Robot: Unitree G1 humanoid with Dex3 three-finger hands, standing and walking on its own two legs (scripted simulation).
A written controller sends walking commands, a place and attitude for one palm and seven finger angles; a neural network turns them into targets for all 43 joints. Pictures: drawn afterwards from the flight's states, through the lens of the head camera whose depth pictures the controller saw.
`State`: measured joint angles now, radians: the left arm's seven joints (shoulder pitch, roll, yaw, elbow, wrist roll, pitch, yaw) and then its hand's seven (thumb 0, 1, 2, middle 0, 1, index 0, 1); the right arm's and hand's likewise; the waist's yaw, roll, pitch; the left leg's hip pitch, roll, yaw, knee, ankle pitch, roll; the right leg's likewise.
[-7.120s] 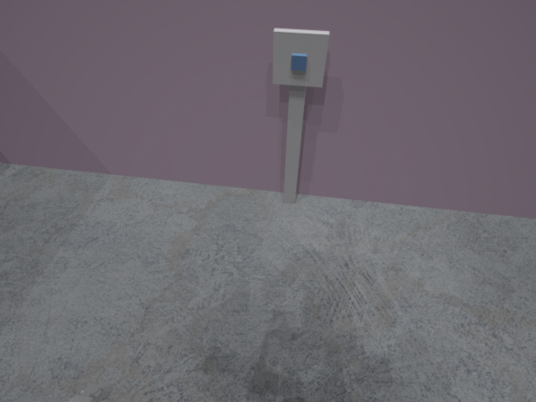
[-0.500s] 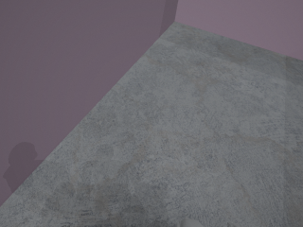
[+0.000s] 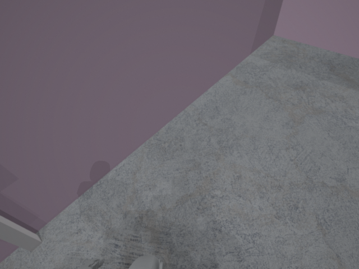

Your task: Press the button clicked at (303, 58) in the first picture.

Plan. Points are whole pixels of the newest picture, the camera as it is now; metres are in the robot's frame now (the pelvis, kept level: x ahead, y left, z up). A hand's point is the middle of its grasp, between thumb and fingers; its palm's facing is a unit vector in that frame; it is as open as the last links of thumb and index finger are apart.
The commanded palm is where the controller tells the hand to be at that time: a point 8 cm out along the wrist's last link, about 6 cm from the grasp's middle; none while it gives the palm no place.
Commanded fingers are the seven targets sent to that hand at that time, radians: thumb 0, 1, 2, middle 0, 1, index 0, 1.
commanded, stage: turn to face it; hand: left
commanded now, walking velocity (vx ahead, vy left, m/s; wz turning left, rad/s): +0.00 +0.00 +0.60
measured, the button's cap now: out of the picture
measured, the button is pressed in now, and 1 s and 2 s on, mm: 0 0 0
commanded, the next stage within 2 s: take the last steps up to it in 1.34 s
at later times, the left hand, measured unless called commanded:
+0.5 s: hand out of the picture -0.01 +0.30 -0.17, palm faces +0.32 -0.92 -0.24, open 7.4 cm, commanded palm none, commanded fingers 0.00 0.90 0.90 -0.20 -0.30 -0.20 -0.30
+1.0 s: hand out of the picture -0.03 +0.23 -0.14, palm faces +0.54 -0.79 -0.30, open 7.4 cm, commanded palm none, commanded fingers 0.00 0.90 0.90 -0.20 -0.30 -0.20 -0.30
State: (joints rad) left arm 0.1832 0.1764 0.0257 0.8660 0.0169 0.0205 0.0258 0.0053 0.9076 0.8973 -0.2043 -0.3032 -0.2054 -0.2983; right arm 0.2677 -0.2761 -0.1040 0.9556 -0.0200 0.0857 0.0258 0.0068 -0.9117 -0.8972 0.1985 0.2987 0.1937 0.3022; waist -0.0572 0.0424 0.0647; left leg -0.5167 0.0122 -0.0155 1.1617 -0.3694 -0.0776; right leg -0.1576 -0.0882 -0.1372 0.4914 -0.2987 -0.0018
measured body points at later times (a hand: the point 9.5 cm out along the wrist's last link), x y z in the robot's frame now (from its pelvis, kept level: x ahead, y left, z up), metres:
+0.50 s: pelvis -0.02 +0.07 +0.00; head +0.00 +0.11 +0.45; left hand -0.02 +0.35 -0.15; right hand +0.16 -0.15 -0.12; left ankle -0.01 +0.15 -0.74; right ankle +0.02 -0.11 -0.66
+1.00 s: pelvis -0.01 +0.00 +0.00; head +0.02 -0.02 +0.45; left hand -0.06 +0.27 -0.11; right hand +0.15 -0.22 -0.16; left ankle -0.09 +0.13 -0.64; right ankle +0.02 -0.09 -0.74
